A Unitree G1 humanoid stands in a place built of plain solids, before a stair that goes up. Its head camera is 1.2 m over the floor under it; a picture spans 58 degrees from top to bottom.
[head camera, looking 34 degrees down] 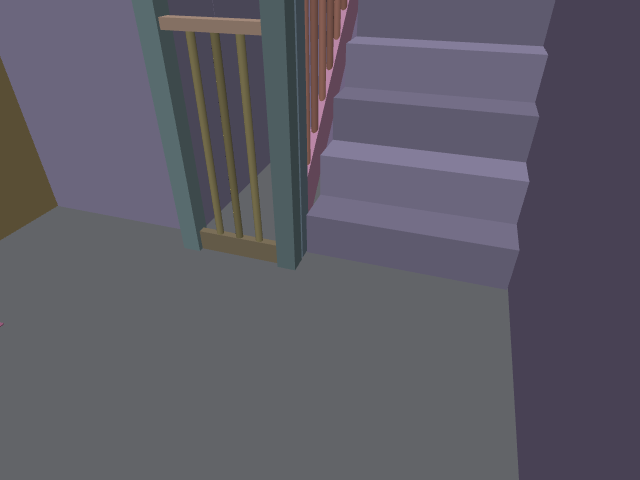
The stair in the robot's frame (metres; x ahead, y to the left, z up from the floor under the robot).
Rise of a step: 0.20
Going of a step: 0.20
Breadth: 0.90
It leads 18 degrees to the right of straight ahead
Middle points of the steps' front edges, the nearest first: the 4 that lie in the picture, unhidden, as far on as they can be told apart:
1.54 -0.37 0.21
1.73 -0.43 0.41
1.93 -0.49 0.62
2.12 -0.55 0.82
